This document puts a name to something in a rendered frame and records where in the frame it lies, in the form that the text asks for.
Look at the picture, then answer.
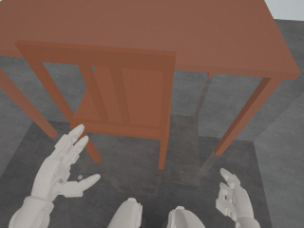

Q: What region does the left robot forearm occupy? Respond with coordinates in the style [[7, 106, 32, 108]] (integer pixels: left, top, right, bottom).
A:
[[9, 196, 54, 228]]

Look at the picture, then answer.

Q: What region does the table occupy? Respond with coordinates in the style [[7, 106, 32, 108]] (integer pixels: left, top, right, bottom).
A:
[[0, 0, 301, 156]]

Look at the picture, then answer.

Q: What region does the robot thigh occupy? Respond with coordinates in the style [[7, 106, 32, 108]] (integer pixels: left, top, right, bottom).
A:
[[107, 200, 143, 228], [168, 209, 205, 228]]

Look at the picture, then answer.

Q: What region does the robot left thigh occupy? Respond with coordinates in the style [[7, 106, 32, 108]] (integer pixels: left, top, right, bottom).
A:
[[107, 200, 143, 228]]

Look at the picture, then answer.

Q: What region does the chair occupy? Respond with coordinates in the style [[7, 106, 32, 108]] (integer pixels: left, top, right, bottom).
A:
[[15, 40, 177, 170]]

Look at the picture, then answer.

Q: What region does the right robot hand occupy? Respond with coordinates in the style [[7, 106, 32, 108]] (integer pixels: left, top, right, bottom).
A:
[[216, 168, 254, 222]]

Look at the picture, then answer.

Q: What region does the left robot hand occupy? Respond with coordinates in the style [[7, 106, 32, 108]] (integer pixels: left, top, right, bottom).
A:
[[30, 124, 101, 202]]

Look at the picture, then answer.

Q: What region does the right robot forearm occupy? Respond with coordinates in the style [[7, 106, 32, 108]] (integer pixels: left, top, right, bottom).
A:
[[235, 217, 260, 228]]

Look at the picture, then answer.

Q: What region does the robot right thigh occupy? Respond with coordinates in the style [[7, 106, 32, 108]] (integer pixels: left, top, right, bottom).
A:
[[168, 209, 205, 228]]

